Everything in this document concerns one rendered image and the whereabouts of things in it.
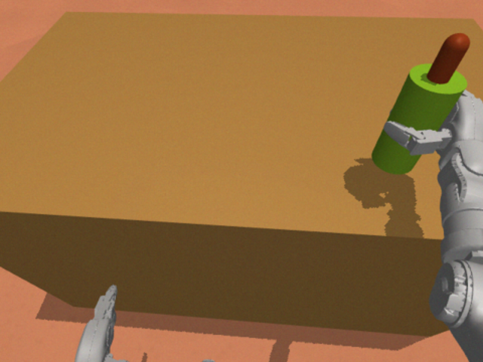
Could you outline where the right robot arm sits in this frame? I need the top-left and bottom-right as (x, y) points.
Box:
(429, 140), (483, 362)

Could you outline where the right robot hand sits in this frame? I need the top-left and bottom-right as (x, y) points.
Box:
(383, 90), (483, 156)

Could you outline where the left robot hand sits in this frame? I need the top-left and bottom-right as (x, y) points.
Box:
(75, 285), (129, 362)

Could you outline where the bottle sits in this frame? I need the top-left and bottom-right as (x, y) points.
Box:
(371, 33), (470, 174)

